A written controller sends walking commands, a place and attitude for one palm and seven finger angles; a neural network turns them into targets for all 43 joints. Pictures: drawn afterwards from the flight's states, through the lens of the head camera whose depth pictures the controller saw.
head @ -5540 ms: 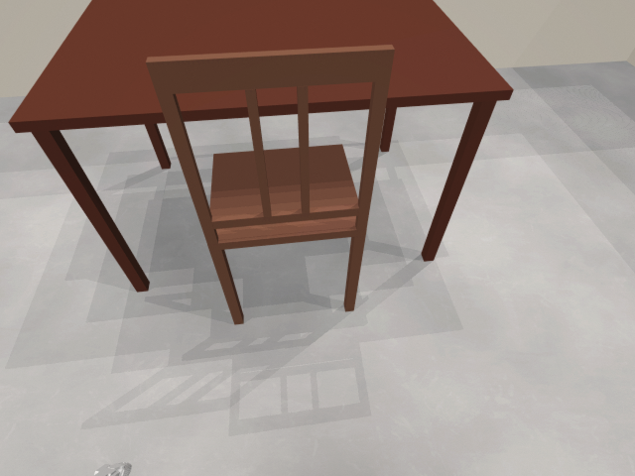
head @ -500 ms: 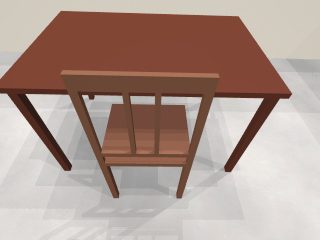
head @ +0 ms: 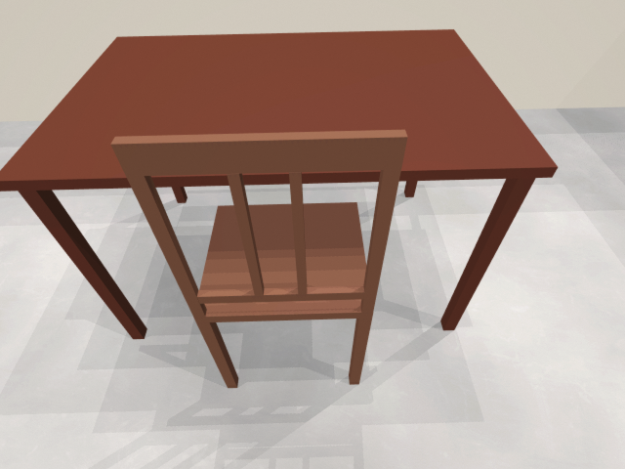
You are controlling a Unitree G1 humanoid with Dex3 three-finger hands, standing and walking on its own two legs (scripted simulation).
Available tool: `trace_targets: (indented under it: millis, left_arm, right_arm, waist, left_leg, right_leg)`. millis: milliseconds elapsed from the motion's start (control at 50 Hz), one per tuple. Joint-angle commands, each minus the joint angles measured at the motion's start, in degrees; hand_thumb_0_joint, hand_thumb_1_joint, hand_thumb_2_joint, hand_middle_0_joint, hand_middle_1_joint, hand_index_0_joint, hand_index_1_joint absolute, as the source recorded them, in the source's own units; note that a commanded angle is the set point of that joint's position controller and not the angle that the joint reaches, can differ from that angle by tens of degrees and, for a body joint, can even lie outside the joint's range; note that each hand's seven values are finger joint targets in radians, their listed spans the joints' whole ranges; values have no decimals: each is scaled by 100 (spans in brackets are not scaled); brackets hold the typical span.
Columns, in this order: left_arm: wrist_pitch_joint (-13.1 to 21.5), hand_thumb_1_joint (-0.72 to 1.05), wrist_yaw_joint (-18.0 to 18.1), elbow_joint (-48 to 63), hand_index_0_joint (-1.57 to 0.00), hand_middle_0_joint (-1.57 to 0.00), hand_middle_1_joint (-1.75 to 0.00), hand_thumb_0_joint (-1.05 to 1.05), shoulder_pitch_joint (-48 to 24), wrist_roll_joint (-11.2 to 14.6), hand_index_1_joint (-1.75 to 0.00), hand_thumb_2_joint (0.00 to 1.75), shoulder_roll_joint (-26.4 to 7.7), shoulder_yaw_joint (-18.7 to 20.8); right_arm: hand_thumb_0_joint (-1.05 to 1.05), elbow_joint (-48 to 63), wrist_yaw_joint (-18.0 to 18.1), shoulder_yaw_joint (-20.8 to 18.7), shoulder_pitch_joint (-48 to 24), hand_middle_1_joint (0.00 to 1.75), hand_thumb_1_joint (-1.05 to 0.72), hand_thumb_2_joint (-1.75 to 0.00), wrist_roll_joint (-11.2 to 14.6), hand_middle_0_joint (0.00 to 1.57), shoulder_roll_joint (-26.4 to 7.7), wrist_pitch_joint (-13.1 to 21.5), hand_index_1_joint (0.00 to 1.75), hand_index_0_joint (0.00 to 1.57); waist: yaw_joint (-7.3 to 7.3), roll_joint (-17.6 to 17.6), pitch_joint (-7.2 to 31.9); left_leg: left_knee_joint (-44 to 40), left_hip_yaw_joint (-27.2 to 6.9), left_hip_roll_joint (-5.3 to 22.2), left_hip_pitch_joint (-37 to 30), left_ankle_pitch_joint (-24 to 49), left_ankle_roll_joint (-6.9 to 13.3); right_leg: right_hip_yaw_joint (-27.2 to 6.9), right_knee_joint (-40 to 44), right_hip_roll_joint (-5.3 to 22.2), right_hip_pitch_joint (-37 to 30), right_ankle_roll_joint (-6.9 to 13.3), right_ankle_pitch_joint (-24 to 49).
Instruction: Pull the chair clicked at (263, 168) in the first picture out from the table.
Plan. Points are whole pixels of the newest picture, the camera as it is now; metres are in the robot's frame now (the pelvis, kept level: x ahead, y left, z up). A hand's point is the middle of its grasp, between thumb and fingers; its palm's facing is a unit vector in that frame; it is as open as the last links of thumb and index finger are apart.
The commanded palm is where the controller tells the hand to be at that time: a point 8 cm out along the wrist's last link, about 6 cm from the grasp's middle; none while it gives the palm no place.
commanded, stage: look again from close up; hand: left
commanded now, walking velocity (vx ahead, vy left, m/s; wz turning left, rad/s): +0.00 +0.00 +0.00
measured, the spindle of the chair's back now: (248, 241) +0.52 +0.16 -0.06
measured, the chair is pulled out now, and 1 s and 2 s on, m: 0.00 0.00 0.00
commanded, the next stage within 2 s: shuffle to correct the standing spot in 0.60 s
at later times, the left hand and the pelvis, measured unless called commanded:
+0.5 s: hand out of the picture -0.01 +0.14 -0.17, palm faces +0.03 -0.99 -0.16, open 7.4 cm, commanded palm none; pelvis +0.01 -0.02 +0.00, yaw +0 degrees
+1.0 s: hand out of the picture +0.00 +0.14 -0.18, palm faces +0.06 -0.98 -0.17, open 7.4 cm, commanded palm none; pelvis +0.05 -0.02 +0.00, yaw +1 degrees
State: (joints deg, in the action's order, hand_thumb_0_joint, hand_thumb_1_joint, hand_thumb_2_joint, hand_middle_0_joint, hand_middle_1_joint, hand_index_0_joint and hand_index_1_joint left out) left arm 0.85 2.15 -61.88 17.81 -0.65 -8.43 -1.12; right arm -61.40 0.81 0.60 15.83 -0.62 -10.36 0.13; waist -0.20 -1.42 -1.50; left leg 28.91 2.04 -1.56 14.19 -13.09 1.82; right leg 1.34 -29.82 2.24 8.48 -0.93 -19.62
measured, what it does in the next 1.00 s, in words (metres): shifts its weight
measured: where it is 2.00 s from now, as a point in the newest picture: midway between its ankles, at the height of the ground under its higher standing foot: outside the picture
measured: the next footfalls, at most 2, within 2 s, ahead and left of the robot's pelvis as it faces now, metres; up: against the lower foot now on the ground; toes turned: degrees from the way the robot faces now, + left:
right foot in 1.46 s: +0.12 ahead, -0.16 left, +0.00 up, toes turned +0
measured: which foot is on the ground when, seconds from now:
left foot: down 0.00-1.00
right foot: down 0.00-1.00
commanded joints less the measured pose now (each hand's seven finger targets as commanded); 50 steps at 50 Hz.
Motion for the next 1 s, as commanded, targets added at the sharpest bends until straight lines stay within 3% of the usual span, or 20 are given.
trace_targets:
  millis: [0, 120, 220, 440, 680, 720, 780, 860, 980]
  left_arm:
    - [50, 90, 4, 168, -20, -20, -30, 0, 398, -4, -30, 90, -652, 128]
    - [94, 90, 3, 145, -20, -20, -30, 0, 444, 8, -30, 90, -640, 120]
    - [106, 90, 19, 59, -20, -20, -30, 0, 509, 16, -30, 90, -601, 114]
    - [90, 90, 21, -43, -20, -20, -30, 0, 619, 3, -30, 90, -496, 104]
    - [110, 90, 29, -76, -20, -20, -30, 0, 634, 8, -30, 90, -515, 99]
    - [102, 90, 13, -129, -20, -20, -30, 0, 675, 0, -30, 90, -499, 112]
    - [51, 90, -34, -128, -20, -20, -30, 0, 684, -31, -30, 90, -545, 151]
    - [32, 90, -77, -111, -20, -20, -30, 0, 719, -49, -30, 90, -546, 185]
    - [105, 90, -79, -177, -20, -20, -30, 0, 882, -49, -30, 90, -386, 184]
  right_arm:
    - [0, 207, 9, -106, 153, 30, -90, -90, 14, 20, -501, 119, 30, 20]
    - [0, 85, 23, -84, 185, 30, -90, -90, 26, 20, -451, 162, 30, 20]
    - [0, -29, 49, -68, 169, 30, -90, -90, 43, 20, -413, 179, 30, 20]
    - [0, -151, 76, -54, 101, 30, -90, -90, 67, 20, -295, 144, 30, 20]
    - [0, -189, 88, -56, 79, 30, -90, -90, 52, 20, -353, 159, 30, 20]
    - [0, -237, 81, -63, 142, 30, -90, -90, 31, 20, -363, 152, 30, 20]
    - [0, -206, 51, -102, 103, 30, -90, -90, -1, 20, -378, 104, 30, 20]
    - [0, -144, 37, -138, 143, 30, -90, -90, -22, 20, -359, 100, 30, 20]
    - [0, -238, 112, -178, 457, 30, -90, -90, -16, 20, -458, 226, 30, 20]
  waist:
    - [24, 322, -550]
    - [28, 312, -151]
    - [49, 193, -91]
    - [82, 228, -411]
    - [67, 274, -146]
    - [64, 327, -114]
    - [60, 315, -510]
    - [55, 201, -821]
    - [29, -244, -373]
  left_leg:
    - [-843, -610, 519, 69, -329, 47]
    - [-666, -493, 548, -266, 476, 33]
    - [-621, -450, 593, -356, 847, 28]
    - [-730, -427, 604, -342, 687, 15]
    - [-684, -414, 630, -545, 1144, -3]
    - [-641, -418, 610, -545, 738, 28]
    - [-596, -436, 520, -197, -282, 70]
    - [-582, -584, 509, 133, -751, 154]
    - [-486, -1003, 949, -372, 893, 450]
  right_leg:
    - [-437, 849, 311, 739, 290, -163]
    - [-469, 833, 344, 530, 271, 573]
    - [-450, 805, 359, 377, 252, 1113]
    - [-424, 1008, 335, 452, 238, 959]
    - [-397, 934, 389, 228, 222, 1624]
    - [-280, 941, 355, 190, 224, 1014]
    - [-278, 1020, 325, 504, 296, -369]
    - [-202, 916, 292, 693, 360, -839]
    - [259, 94, 85, 595, 337, 458]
